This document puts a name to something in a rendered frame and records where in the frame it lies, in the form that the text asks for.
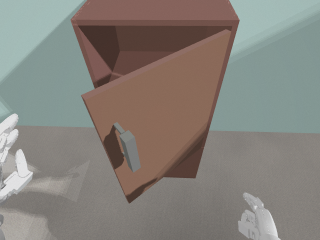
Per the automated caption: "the cupboard door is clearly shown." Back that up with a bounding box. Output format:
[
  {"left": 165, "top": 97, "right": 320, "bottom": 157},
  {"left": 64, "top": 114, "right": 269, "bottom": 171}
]
[{"left": 81, "top": 29, "right": 231, "bottom": 204}]

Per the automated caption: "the left robot hand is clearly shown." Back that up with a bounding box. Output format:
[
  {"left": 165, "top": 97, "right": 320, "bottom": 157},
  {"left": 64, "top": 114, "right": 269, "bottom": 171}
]
[{"left": 0, "top": 113, "right": 33, "bottom": 206}]

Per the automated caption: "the handle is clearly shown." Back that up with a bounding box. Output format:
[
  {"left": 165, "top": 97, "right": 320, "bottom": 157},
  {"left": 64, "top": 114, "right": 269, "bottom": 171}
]
[{"left": 113, "top": 122, "right": 141, "bottom": 173}]

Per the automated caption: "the right robot hand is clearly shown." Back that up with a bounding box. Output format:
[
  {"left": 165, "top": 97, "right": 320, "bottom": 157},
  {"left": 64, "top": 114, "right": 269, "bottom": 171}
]
[{"left": 238, "top": 192, "right": 278, "bottom": 240}]

